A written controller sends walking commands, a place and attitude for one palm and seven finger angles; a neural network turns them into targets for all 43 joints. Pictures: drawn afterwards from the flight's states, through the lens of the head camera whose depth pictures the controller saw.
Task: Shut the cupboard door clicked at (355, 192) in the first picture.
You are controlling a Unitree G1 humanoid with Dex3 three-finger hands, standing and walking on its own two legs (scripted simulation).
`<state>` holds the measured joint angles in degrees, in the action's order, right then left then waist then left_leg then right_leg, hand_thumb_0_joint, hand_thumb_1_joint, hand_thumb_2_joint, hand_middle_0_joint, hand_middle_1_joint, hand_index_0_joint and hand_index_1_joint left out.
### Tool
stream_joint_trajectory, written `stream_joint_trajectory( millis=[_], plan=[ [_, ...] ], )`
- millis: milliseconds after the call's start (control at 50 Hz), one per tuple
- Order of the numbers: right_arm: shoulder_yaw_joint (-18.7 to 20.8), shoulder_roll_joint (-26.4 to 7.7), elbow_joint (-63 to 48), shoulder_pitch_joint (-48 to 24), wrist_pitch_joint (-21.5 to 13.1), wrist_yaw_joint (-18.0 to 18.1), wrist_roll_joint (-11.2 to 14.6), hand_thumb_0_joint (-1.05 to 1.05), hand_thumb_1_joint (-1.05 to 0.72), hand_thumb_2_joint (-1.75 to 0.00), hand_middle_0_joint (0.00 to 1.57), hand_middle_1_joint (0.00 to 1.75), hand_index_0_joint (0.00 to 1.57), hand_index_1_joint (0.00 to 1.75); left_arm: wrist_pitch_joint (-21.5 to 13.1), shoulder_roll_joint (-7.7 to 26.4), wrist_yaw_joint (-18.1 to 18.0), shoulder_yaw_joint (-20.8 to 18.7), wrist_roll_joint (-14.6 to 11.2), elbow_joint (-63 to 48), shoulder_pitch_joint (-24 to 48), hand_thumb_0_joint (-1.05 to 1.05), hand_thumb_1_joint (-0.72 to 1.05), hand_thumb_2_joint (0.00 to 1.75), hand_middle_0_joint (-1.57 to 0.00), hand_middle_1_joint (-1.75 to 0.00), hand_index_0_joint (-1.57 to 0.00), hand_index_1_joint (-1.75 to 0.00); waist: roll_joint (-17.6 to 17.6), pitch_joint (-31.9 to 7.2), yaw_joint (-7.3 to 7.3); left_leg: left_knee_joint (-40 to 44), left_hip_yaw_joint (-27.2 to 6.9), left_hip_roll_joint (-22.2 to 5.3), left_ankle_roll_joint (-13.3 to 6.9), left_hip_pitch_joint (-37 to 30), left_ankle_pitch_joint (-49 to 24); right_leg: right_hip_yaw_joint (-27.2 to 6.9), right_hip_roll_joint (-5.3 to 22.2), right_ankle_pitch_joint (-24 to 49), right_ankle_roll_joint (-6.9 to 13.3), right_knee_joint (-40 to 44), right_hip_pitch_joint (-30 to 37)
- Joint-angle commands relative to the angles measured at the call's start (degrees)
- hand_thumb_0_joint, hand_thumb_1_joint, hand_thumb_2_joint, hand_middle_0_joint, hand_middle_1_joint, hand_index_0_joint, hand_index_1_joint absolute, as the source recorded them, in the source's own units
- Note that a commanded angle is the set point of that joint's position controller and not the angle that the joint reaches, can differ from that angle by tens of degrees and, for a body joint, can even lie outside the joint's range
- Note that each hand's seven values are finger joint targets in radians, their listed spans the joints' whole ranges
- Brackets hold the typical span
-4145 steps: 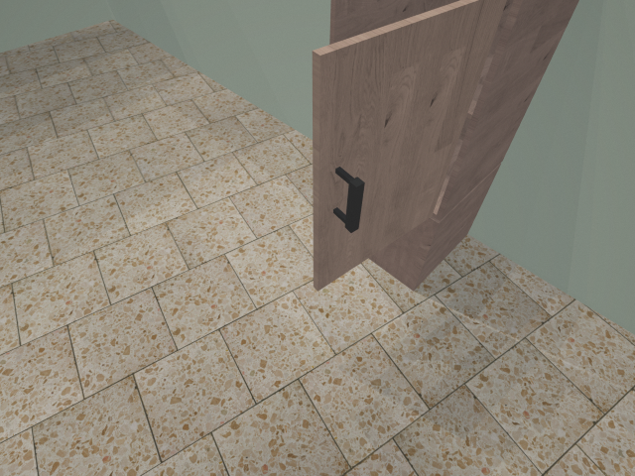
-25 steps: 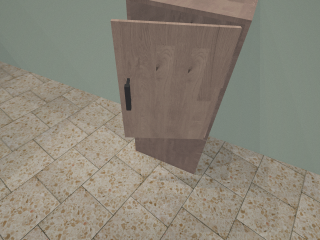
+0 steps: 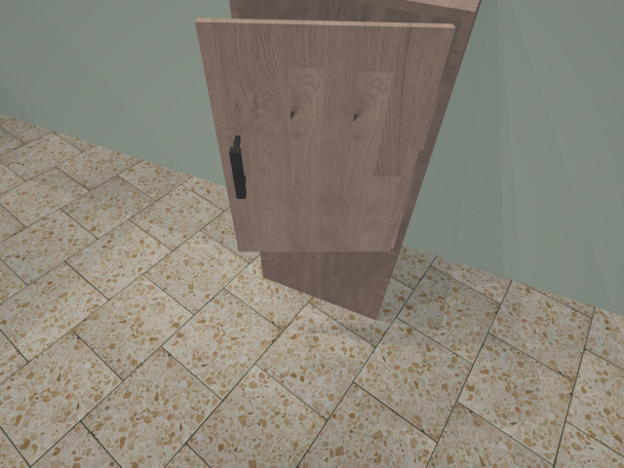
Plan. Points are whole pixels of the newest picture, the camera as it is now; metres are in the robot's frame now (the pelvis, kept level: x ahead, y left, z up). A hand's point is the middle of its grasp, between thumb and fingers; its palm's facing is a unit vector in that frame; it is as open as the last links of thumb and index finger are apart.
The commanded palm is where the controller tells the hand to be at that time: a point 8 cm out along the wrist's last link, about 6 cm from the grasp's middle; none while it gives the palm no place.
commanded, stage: come to a stop and stand still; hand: left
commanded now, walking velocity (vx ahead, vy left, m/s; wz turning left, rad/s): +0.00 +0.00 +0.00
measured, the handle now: (239, 167) +0.68 +0.18 -0.03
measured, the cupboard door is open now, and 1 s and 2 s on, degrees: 24 24 24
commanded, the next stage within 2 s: look again from close up in 0.06 s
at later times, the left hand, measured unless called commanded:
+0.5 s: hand out of the picture -0.04 +0.16 -0.18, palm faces +0.04 -0.99 -0.15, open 7.4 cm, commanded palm none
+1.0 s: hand out of the picture -0.04 +0.16 -0.17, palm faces +0.05 -0.99 -0.15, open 7.4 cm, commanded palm none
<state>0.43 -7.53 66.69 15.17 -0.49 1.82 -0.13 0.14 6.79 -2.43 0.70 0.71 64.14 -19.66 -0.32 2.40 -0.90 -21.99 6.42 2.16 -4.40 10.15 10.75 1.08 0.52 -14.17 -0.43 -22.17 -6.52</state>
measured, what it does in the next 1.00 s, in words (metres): stands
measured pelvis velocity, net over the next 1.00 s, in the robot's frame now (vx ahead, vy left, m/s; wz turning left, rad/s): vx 0.01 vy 0.01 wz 0.00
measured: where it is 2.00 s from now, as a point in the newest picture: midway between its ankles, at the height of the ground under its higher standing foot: (315, 465)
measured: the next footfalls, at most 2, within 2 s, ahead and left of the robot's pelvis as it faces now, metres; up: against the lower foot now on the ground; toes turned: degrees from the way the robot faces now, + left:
right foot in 1.08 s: +0.05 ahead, -0.13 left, +0.00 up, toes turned -3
left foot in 1.44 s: +0.25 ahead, +0.13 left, +0.00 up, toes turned +12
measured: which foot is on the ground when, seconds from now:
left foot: down 0.00-1.00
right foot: down 0.00-0.84, up 0.86-1.00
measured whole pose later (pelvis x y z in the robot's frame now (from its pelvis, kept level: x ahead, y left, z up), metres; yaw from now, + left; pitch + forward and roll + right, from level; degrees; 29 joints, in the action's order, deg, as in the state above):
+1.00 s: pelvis +0.01 +0.01 +0.00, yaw +0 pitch +0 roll +0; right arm 2.2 -8.0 65.8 19.0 -1.3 1.8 -1.3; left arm 0.8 5.4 -0.9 -1.7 2.1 64.2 -22.9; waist 0.4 -0.3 -0.8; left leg -20.7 6.8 3.5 -5.9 10.7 10.9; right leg 3.8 2.3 -24.8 1.8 -38.1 -14.6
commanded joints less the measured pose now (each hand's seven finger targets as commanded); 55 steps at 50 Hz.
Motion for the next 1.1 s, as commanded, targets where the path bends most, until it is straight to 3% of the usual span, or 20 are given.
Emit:
stream_joint_trajectory(
  millis=[0,220,480,660,720,760,820,900,980,1020,1040,1060,1080],
  plan=[
    [0.9,-4.7,-0.8,3.7,-0.3,0.0,0.0,0.00,-0.90,-0.90,0.20,0.30,0.20,0.30,-1.5,4.3,-0.3,-0.5,0.1,-1.5,-4.3,0.00,0.90,0.90,-0.20,-0.30,-0.20,-0.30,-0.8,2.1,-0.31,5.0,-8.7,-8.3,2.2,-2.7,-2.2,-6.1,6.0,4.4,1.9,5.6,-6.3],
    [0.8,-5.3,-1.3,3.4,-0.4,0.1,-0.1,0.00,-0.90,-0.90,0.20,0.30,0.20,0.30,-1.4,3.3,-0.4,-0.4,0.3,-0.4,-6.5,0.00,0.90,0.90,-0.20,-0.30,-0.20,-0.30,0.2,3.9,0.16,7.2,-10.0,-8.3,2.1,-0.8,2.5,-5.2,5.7,2.0,1.6,5.5,-7.2],
    [1.0,-5.4,-1.3,5.3,-0.9,0.1,-0.4,0.00,-0.90,-0.90,0.20,0.30,0.20,0.30,-1.2,3.6,-0.4,-1.0,0.5,-0.8,-6.3,0.00,0.90,0.90,-0.20,-0.30,-0.20,-0.30,-0.4,2.8,0.93,8.7,-11.7,-9.1,1.7,1.2,2.6,-3.7,5.6,3.4,1.5,3.4,-4.9],
    [1.2,-5.5,-1.1,5.8,-0.9,0.1,-0.4,0.00,-0.90,-0.90,0.20,0.30,0.20,0.30,-0.8,3.5,-0.4,-1.4,0.6,-0.8,-6.3,0.00,0.90,0.90,-0.20,-0.30,-0.20,-0.30,0.5,3.8,1.08,11.4,-13.1,-9.6,1.8,2.5,7.2,-2.8,5.2,2.2,1.3,1.9,-5.3],
    [1.3,-5.6,-1.4,5.9,-1.0,0.2,-0.4,0.00,-0.90,-0.90,0.20,0.30,0.20,0.30,-0.9,3.7,-0.4,-1.4,0.6,-0.8,-6.3,0.00,0.90,0.90,-0.20,-0.30,-0.20,-0.30,0.0,2.7,1.08,10.6,-12.6,-9.6,1.7,1.6,5.0,-2.9,5.4,3.2,1.3,2.1,-5.0],
    [1.4,-5.6,-0.6,7.1,-0.8,0.2,-0.7,0.00,-0.90,-0.90,0.20,0.30,0.20,0.30,-0.7,2.8,-0.2,-1.5,0.7,-0.2,-6.9,0.00,0.90,0.90,-0.20,-0.30,-0.20,-0.30,0.8,1.9,0.59,12.4,-13.9,-10.3,1.6,0.7,14.8,-1.4,4.0,-2.8,1.3,-0.2,-5.7],
    [2.7,-7.7,-1.3,6.7,-0.2,0.2,-0.9,0.00,-0.90,-0.90,0.20,0.30,0.20,0.30,0.0,2.2,0.6,-2.1,1.5,-0.6,-7.9,0.00,0.90,0.90,-0.20,-0.30,-0.20,-0.30,3.8,5.3,0.96,16.1,-19.2,-14.7,-1.5,4.6,30.1,2.2,1.4,-9.8,1.6,-8.2,-9.8],
    [3.4,-8.3,-1.7,8.2,-1.0,0.2,-1.3,0.00,-0.90,-0.90,0.20,0.30,0.20,0.30,-0.4,1.0,1.5,-2.7,1.4,-2.2,-5.8,0.00,0.90,0.90,-0.20,-0.30,-0.20,-0.30,3.7,5.1,-0.07,16.3,-23.7,-19.2,-6.5,1.9,27.0,2.0,2.3,-12.7,2.5,-18.1,-15.8],
    [3.7,-8.4,-2.2,7.7,-1.6,0.2,-1.4,0.00,-0.90,-0.90,0.20,0.30,0.20,0.30,-1.2,0.7,2.0,-3.2,1.2,-3.6,-4.8,0.00,0.90,0.90,-0.20,-0.30,-0.20,-0.30,2.4,4.5,0.25,13.7,-22.0,-18.0,-6.7,2.5,21.2,1.8,3.0,-10.6,2.3,-13.9,-13.9],
    [3.6,-8.2,-2.9,5.9,-1.4,0.3,-1.3,0.00,-0.90,-0.90,0.20,0.30,0.20,0.30,-1.4,0.6,2.0,-3.5,1.1,-2.0,-9.6,0.00,0.90,0.90,-0.20,-0.30,-0.20,-0.30,1.7,3.2,2.39,9.1,-17.3,-14.1,-3.8,8.6,22.2,3.9,1.7,-6.4,2.5,-3.7,-2.9],
    [3.5,-6.7,-3.4,5.0,-1.4,0.1,-1.1,0.00,-0.90,-0.90,0.20,0.30,0.20,0.30,-1.6,2.1,1.8,-4.1,1.3,-0.9,-12.8,0.00,0.90,0.90,-0.20,-0.30,-0.20,-0.30,-2.1,3.8,3.85,2.0,-13.4,-10.5,-1.7,16.3,22.8,-0.6,4.3,-8.7,3.6,1.8,4.4],
    [2.7,-3.7,-5.0,3.2,-1.5,-0.2,-0.6,0.00,-0.90,-0.90,0.20,0.30,0.20,0.30,-1.8,5.5,1.2,-4.6,1.5,-0.4,-15.7,0.00,0.90,0.90,-0.20,-0.30,-0.20,-0.30,-12.8,5.8,5.24,-10.6,-5.7,-3.5,1.1,26.9,20.6,-15.3,13.6,-20.2,7.8,9.3,8.7],
    [2.4,-3.0,-7.6,-0.7,-1.4,-0.9,-1.1,0.00,-0.90,-0.90,0.20,0.30,0.20,0.30,-1.7,8.6,0.6,-5.1,1.1,-0.3,-17.7,0.00,0.90,0.90,-0.20,-0.30,-0.20,-0.30,-16.5,7.9,6.33,-24.0,-0.3,-1.7,2.3,31.2,18.9,-26.9,22.4,-28.2,12.1,17.5,6.5]
  ],
)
